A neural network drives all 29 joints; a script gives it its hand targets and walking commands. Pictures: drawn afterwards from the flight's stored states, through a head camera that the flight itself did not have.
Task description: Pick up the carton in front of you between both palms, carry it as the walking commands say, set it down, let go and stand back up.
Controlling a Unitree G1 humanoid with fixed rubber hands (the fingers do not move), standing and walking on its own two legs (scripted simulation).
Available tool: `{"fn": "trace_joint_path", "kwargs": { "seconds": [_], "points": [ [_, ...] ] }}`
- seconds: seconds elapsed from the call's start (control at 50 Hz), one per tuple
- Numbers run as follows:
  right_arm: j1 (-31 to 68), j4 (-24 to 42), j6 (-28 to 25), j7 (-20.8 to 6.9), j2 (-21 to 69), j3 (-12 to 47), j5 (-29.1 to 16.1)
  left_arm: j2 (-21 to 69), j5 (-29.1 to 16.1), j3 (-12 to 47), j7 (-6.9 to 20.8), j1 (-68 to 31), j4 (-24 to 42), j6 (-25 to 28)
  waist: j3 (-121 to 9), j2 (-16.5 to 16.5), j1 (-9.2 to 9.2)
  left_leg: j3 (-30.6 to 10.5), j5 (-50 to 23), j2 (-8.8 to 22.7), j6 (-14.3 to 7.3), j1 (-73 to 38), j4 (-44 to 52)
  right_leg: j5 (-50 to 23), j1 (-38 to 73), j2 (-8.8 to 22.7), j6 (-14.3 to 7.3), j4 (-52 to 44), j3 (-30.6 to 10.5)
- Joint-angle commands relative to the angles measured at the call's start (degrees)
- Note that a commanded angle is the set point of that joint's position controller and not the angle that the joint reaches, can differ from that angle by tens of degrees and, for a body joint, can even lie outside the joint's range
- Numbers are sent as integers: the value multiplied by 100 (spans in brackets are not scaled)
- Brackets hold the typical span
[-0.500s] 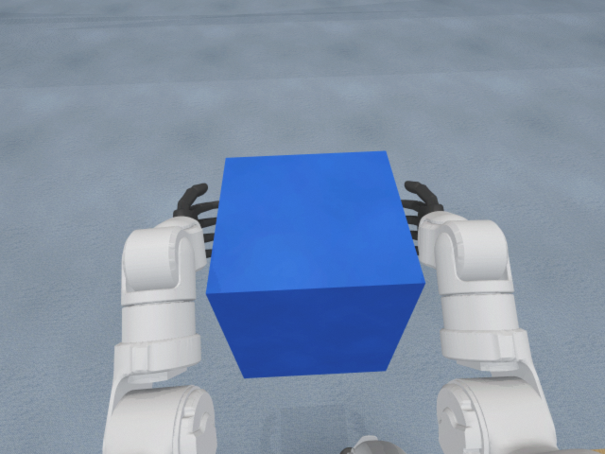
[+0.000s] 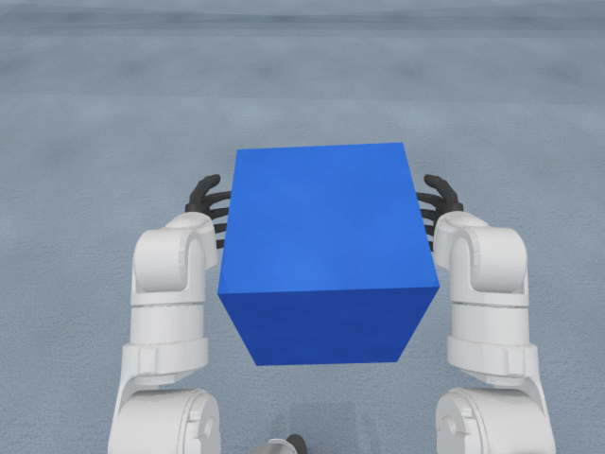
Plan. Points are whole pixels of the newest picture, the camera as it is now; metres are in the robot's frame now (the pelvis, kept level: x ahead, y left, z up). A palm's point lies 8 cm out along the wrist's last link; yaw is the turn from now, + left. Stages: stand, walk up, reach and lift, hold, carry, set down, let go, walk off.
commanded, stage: carry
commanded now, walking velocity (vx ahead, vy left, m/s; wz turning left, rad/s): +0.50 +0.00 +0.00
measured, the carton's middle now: (323, 264) +0.36 +0.03 +0.06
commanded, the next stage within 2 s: none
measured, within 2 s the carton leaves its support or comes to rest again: neither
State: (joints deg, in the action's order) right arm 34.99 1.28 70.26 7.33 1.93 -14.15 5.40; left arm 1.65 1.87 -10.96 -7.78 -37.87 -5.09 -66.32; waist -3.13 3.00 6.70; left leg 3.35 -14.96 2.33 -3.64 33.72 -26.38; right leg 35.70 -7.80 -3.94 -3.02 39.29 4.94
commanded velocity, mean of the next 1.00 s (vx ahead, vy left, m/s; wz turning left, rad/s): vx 0.50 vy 0.00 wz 0.00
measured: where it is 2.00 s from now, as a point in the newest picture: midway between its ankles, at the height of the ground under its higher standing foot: (320, 208)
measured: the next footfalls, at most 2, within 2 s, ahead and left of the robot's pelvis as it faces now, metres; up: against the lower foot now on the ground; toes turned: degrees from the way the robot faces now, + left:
left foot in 0.06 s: +0.22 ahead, +0.08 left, -0.08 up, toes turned +5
right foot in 0.54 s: +0.56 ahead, -0.04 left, -0.08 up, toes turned -3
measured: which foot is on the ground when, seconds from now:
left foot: up 0.00-0.04, down 0.06-0.54, up 0.56-1.00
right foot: down 0.00-0.08, up 0.10-0.52, down 0.54-1.00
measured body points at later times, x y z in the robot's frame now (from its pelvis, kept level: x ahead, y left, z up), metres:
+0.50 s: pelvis +0.33 +0.03 -0.05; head +0.39 +0.04 +0.39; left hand +0.69 +0.17 +0.01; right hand +0.68 -0.13 +0.01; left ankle +0.18 +0.08 -0.77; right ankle +0.51 -0.06 -0.75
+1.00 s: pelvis +0.66 +0.05 -0.03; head +0.64 +0.03 +0.42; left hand +0.94 +0.21 +0.06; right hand +0.95 -0.09 +0.05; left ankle +0.80 +0.19 -0.74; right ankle +0.52 -0.04 -0.78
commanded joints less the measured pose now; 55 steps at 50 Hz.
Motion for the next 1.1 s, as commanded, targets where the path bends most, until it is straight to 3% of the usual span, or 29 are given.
{"fn": "trace_joint_path", "kwargs": {
  "seconds": [0.0, 0.02, 0.04, 0.06, 0.08, 0.1, 0.12, 0.16, 0.18, 0.2, 0.24, 0.28, 0.38, 0.42, 0.46, 0.5, 0.52, 0.54, 0.56, 0.58, 0.6, 0.62, 0.66, 0.8, 0.94, 1.0, 1.04, 1.06, 1.08],
  "points": [
    [3608, -374, -151, -1195, 5170, 3549, -1859, 6079, -2586, 3850, 1680, -3674, 71, -77, -1469, -780, -434, 352, -231, -57, -157, -1383, 483, -4066, 605, 969, -366, 560, -744],
    [3535, -486, -165, -1226, 5129, 3445, -1850, 6116, -2599, 3840, 1684, -3741, -32, -60, -1785, -616, -870, 469, 175, -119, -115, -2560, 477, -4487, 130, 832, -258, 1658, -444],
    [3512, -600, -175, -1269, 5060, 3334, -1820, 6094, -2575, 3766, 1668, -3723, -135, -52, -2127, -18, -1181, 64, 896, 156, 9, -3736, 158, -3217, -903, 628, -121, 2949, -213],
    [3670, -779, -167, -1307, 4969, 3238, -1850, 6213, -2538, 3735, 1643, -4007, -227, -90, -2331, 1005, -744, -1174, -1776, 1322, -112, -5054, -1282, -19, -2479, 429, 78, 3935, -334],
    [3729, -995, -165, -1324, 4951, 3174, -1952, 6142, -2478, 3505, 1588, -3932, -436, -169, -2882, 1353, -1013, -2795, 38, 1938, -1000, -5615, -766, -5, -3391, 92, 179, 4699, -638],
    [3741, -943, -214, -1371, 5252, 3295, -2149, 6140, -2449, 3496, 1527, -3985, -285, -176, -2830, 1285, -1137, -3803, 2727, 2080, -1381, -5189, 170, -321, -3852, 168, 174, 4799, -702],
    [4012, -683, -254, -1445, 5624, 3365, -2387, 6288, -2434, 3497, 1466, -4211, -87, -117, -2501, 510, -992, -3554, 3458, 1814, -1124, -4598, 503, -612, -3843, 443, 124, 4417, -701],
    [4692, -135, -345, -1490, 6188, 3743, -2775, 6596, -2375, 3522, 1363, -4318, 242, -56, -2333, 280, -932, -2918, 2301, 1535, -981, -3868, 281, -1318, -3688, 658, 99, 3946, -686],
    [4769, 49, -384, -1498, 6384, 3853, -2925, 6666, -2342, 3530, 1317, -4223, 338, -9, -2243, 121, -871, -2501, 2246, 1360, -964, -3470, 361, -1479, -3536, 709, 133, 3573, -688],
    [4807, 191, -427, -1500, 6517, 3940, -3029, 6680, -2275, 3523, 1272, -4037, 382, 33, -2317, 122, -899, -2290, 2137, 1237, -940, -3488, 370, -1511, -3510, 709, 166, 3411, -576],
    [4565, 288, -519, -1511, 6647, 4065, -3083, 6690, -2095, 3546, 1209, -3561, 395, 133, -2456, 293, -945, -1965, 850, 1181, -984, -3874, 102, -1543, -3932, 764, 178, 3220, -469],
    [4265, 305, -632, -1541, 6718, 4198, -3058, 6654, -1918, 3622, 1180, -3174, 422, 248, -2540, 244, -1023, -1699, -192, 1080, -887, -4270, -102, -1790, -4319, 760, 162, 2970, -351],
    [3862, 470, -912, -1603, 6609, 4574, -2997, 6418, -1701, 3947, 1188, -2775, 693, 526, -2261, 208, -1135, -1029, -1326, 700, -671, -4417, -131, -2865, -4013, 521, 35, 1121, 9],
    [3713, 514, -974, -1593, 6479, 4695, -2997, 6241, -1686, 4067, 1189, -2729, 864, 583, -2114, 259, -1153, -738, -1665, 633, -519, -4432, 1, -3449, -3409, 333, -38, -46, 335],
    [3570, 590, -998, -1548, 6261, 4752, -2959, 6051, -1757, 4180, 1202, -2731, 1015, 578, -2113, 392, -1081, -413, -2552, 585, -316, -4240, -161, -3971, -2248, 60, -180, -969, 623],
    [3545, 736, -959, -1489, 5955, 4745, -2928, 5835, -1858, 4236, 1217, -2695, 1163, 541, -2620, 555, -809, -15, -2906, 580, -11, -4028, -1211, -4175, -438, -17, -246, -1652, 718],
    [3571, 743, -918, -1469, 5812, 4766, -2910, 5700, -1866, 4194, 1228, -2650, 1220, 507, -2812, 273, -560, 111, -1874, 483, 77, -3277, -2027, -4123, 744, 344, -229, -1719, 408],
    [3572, 748, -851, -1465, 5697, 4757, -2875, 5509, -1856, 4094, 1242, -2541, 1210, 445, -3203, -689, -584, 93, 1209, 209, 141, -2100, -2897, -5591, 2118, 1695, -351, -993, -1197],
    [3250, 551, -739, -1433, 5751, 4670, -2835, 5282, -1789, 3937, 1249, -2418, 1038, 386, -3745, -1852, -554, -252, 4539, -668, 475, -84, -4654, -4934, 3690, 2872, -1602, -1297, -3539],
    [3089, 555, -680, -1405, 5600, 4557, -2751, 5433, -1913, 3946, 1283, -2117, 923, 299, -3677, -1487, -481, -597, 4418, -406, 293, 372, -5015, -3809, 3572, 2675, -1527, -1734, -3726],
    [3147, 646, -638, -1387, 5688, 4528, -2710, 5596, -2011, 4027, 1326, -2244, 1106, 251, -3204, -1261, -469, -562, 4037, -229, 225, 588, -4834, -4029, 3128, 2369, -1207, -1894, -3136],
    [3131, 708, -607, -1367, 5771, 4468, -2625, 5772, -2119, 4126, 1378, -2465, 1282, 186, -2886, -677, -530, -511, 3715, -88, 270, 542, -4412, -4593, 2695, 2273, -960, -1998, -2617],
    [2913, 776, -523, -1335, 5872, 4373, -2458, 6025, -2292, 4243, 1481, -2675, 1551, 77, -2628, -436, -564, -417, 3414, 89, 376, 198, -3636, -4674, 2069, 2099, -656, -2255, -2000],
    [1406, 952, -378, -1263, 5985, 4446, -1764, 6099, -2195, 4240, 1836, -1451, 1723, -214, -2088, -1068, -556, 250, 2795, 21, 569, 532, -2022, -5659, 2074, 1723, -387, -2470, -846],
    [644, 1492, -205, -1498, 5945, 4912, -1992, 5748, -1714, 4288, 1881, -43, 1916, -221, -1048, -1262, -533, 599, 1691, 45, 423, 313, -638, -5343, 1578, 1631, -403, -2721, -273],
    [272, 1694, -147, -1624, 5925, 4900, -2142, 5868, -1674, 4280, 1876, 481, 2033, -231, -852, -1220, -549, 750, 1473, 6, 271, -399, -114, -5997, 1459, 1664, -224, -2473, -56],
    [289, 1821, -136, -1675, 5863, 4891, -2229, 5795, -1739, 4372, 1852, 346, 2303, -244, -1248, -1163, -661, 1128, 1701, -344, 209, -1906, 189, -6475, 1049, 1491, -24, -1372, 331],
    [235, 1831, -130, -1692, 5807, 4854, -2248, 5726, -1765, 4420, 1834, 281, 2420, -262, -1590, -847, -746, 1063, 2166, -305, 199, -3054, 126, -5857, 402, 1279, 95, -409, 497],
    [106, 1820, -118, -1701, 5701, 4787, -2219, 5626, -1796, 4464, 1820, 182, 2524, -293, -1960, 31, -842, -729, 3230, 896, -62, -3883, 478, -4216, -573, 1003, 258, 1010, 553]
  ]
}}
